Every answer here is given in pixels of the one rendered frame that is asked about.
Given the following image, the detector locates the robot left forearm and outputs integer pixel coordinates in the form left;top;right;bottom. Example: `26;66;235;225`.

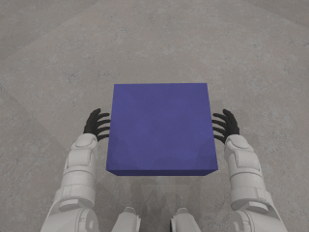
41;133;99;232

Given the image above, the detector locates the robot right forearm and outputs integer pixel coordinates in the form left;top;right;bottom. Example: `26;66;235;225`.
223;134;285;226

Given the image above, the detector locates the robot left thigh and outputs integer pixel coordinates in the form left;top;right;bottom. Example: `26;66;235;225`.
111;212;141;232

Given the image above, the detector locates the robot left shin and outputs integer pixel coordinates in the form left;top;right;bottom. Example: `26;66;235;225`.
123;207;136;215

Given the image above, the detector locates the right robot upper arm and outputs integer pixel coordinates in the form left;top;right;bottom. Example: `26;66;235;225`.
227;209;288;232

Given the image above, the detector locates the carton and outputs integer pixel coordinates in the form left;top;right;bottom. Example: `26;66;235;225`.
105;82;218;176

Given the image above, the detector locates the left robot upper arm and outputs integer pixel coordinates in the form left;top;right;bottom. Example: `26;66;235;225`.
42;207;99;232

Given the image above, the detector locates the robot right hand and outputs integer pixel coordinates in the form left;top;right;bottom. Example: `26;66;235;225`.
211;108;240;145

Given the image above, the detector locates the robot left hand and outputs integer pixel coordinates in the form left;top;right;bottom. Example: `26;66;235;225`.
83;108;111;142

